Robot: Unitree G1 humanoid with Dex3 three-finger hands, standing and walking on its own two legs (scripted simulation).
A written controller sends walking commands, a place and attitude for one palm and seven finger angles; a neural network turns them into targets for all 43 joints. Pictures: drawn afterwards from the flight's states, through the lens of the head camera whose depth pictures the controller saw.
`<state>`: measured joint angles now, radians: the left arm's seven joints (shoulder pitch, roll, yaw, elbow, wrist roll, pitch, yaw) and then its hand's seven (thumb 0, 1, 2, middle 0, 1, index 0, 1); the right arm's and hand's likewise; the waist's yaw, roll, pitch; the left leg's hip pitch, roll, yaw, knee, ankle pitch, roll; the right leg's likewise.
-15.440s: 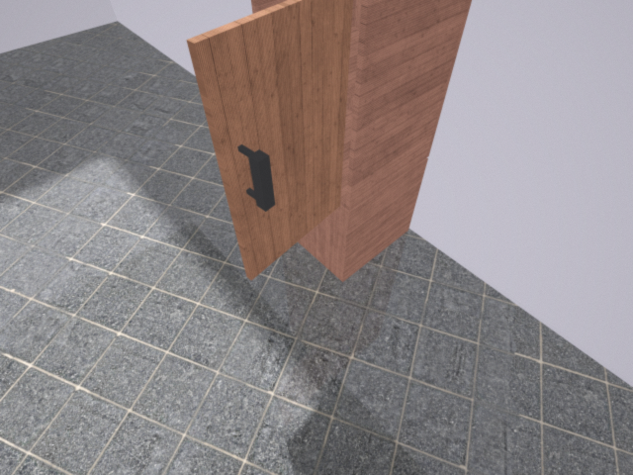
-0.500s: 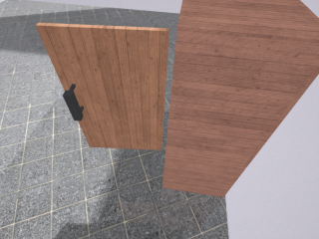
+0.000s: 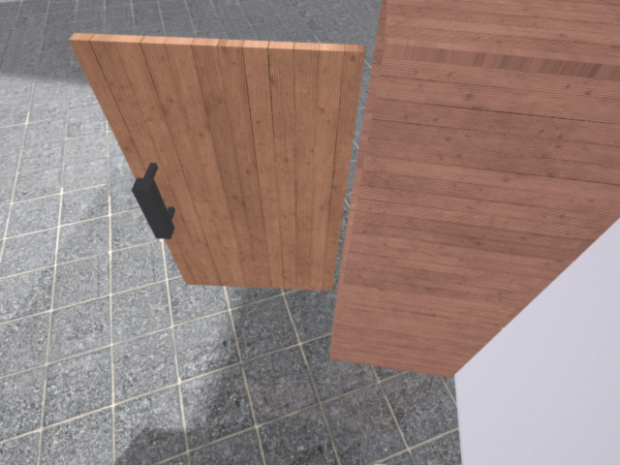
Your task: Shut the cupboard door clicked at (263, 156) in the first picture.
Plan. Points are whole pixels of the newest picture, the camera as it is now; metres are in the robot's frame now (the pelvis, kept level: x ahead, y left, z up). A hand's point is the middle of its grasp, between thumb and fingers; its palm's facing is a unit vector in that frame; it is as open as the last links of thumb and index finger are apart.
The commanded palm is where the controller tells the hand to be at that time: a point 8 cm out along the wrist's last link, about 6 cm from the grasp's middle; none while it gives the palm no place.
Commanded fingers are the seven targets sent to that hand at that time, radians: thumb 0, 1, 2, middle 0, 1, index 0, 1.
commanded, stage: shuffle to correct the standing spot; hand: left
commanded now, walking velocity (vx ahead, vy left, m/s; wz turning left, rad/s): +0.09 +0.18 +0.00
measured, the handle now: (158, 200) +0.50 +0.29 -0.01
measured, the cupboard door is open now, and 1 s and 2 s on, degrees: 97 97 97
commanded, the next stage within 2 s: come to a stop and stand still in 0.36 s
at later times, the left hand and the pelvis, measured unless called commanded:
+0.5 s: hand out of the picture +0.04 +0.27 -0.19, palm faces +0.12 -0.96 -0.24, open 7.3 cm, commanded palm none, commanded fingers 0.00 0.90 0.90 -0.20 -0.30 -0.20 -0.30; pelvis +0.06 +0.07 -0.01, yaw +2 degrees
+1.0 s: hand out of the picture +0.09 +0.24 -0.17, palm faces +0.06 -0.97 -0.23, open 7.3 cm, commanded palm none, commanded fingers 0.00 0.90 0.90 -0.20 -0.30 -0.20 -0.30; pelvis +0.05 +0.06 +0.00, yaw +2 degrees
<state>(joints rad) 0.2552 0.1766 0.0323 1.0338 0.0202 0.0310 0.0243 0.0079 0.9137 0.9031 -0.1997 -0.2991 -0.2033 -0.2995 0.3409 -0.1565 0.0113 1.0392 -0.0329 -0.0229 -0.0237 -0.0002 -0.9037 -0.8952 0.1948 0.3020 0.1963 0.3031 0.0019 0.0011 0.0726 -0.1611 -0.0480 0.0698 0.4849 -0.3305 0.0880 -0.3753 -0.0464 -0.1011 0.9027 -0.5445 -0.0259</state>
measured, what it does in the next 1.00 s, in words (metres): steps on the spot: right foot, then left foot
